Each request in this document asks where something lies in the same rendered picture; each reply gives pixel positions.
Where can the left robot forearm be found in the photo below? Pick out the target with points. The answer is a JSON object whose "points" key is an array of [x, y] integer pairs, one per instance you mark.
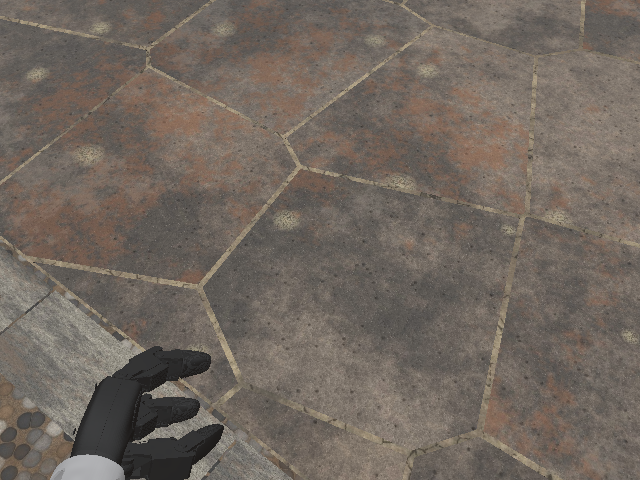
{"points": [[88, 467]]}

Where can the left robot hand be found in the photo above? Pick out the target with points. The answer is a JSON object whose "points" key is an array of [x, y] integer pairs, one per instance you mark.
{"points": [[119, 414]]}

